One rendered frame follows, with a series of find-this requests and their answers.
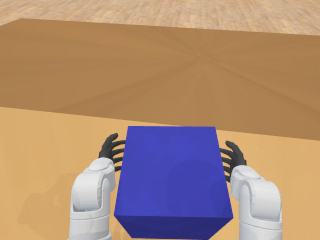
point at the robot left hand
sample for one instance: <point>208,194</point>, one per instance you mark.
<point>108,152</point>

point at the carton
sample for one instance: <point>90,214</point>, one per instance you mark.
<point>172,183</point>

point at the left robot forearm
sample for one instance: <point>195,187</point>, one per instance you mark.
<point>90,201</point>

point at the right robot forearm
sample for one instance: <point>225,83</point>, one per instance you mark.
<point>260,205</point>

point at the robot right hand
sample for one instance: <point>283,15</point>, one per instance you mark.
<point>237,158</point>

